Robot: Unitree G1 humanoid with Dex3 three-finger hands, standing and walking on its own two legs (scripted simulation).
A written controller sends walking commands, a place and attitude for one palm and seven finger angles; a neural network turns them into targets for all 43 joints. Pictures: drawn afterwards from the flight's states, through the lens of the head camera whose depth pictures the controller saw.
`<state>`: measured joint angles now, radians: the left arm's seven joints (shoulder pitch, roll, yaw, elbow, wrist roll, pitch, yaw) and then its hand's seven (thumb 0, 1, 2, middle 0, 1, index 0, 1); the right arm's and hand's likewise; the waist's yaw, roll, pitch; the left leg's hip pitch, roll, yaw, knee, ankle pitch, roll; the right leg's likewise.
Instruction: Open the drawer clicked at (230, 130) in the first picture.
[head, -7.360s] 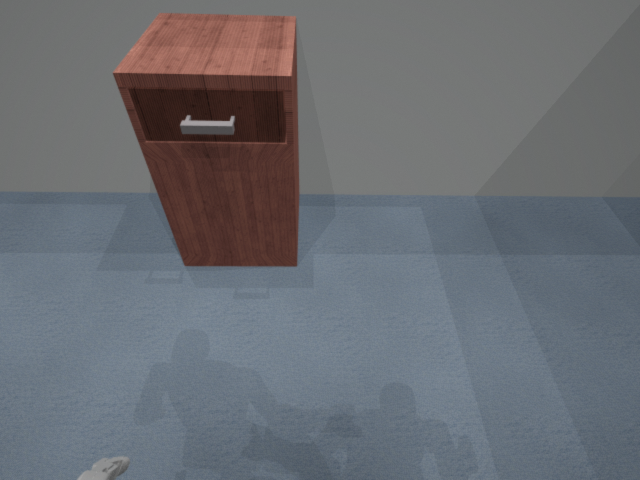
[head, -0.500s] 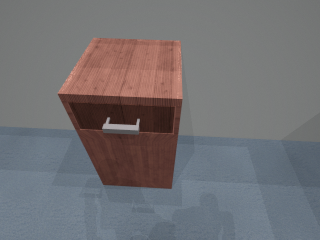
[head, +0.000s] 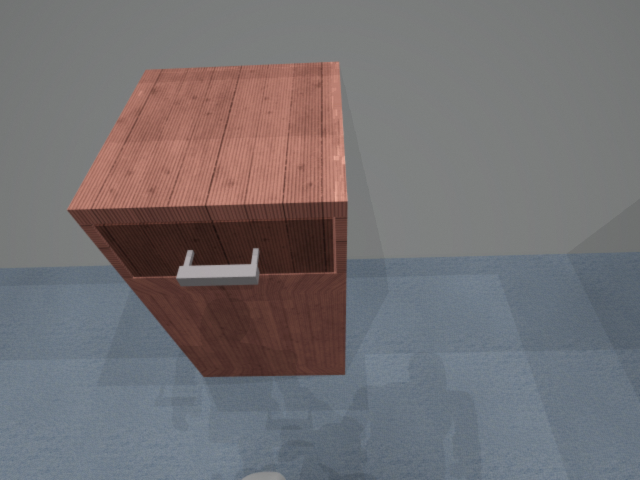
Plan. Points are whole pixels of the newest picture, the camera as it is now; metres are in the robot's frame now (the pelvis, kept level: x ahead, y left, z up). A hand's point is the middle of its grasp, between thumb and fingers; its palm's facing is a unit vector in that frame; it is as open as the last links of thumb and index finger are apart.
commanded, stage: come to a stop and stand still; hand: left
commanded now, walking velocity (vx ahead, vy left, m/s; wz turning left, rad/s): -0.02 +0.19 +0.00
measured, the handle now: (220, 264) +0.47 +0.21 -0.09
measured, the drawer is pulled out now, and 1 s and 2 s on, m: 0.00 0.00 0.00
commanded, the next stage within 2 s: look again from close up in 0.94 s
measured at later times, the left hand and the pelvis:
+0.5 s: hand out of the picture -0.04 +0.23 -0.17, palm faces +0.08 -0.98 -0.21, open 7.3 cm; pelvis -0.04 +0.05 +0.01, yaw +0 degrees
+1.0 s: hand out of the picture -0.10 +0.19 -0.16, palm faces +0.06 -0.99 -0.14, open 7.4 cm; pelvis -0.06 +0.05 +0.02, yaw +0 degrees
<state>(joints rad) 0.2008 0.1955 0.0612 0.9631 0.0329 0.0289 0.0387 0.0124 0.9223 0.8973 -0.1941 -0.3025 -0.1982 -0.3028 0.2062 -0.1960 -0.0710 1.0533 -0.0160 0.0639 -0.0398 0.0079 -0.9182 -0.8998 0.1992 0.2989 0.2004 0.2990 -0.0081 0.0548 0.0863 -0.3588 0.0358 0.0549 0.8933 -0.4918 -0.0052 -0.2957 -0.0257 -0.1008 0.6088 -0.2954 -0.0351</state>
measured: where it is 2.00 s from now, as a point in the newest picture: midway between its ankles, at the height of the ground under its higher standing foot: outside the picture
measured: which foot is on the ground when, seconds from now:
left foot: up 0.00-0.26, down 0.28-1.00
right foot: down 0.00-0.30, up 0.32-0.44, down 0.46-1.00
